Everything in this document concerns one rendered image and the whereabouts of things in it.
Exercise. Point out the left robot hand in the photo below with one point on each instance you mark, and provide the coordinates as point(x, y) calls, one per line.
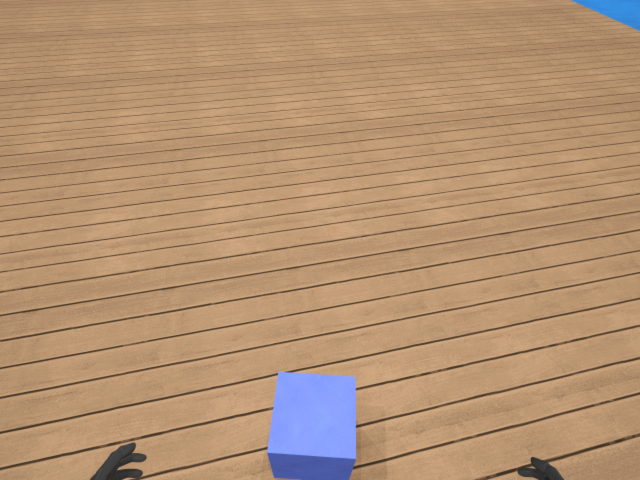
point(122, 456)

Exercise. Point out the carton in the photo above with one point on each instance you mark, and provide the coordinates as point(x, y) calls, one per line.
point(313, 427)

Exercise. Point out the right robot hand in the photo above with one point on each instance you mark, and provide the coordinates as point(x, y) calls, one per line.
point(543, 471)

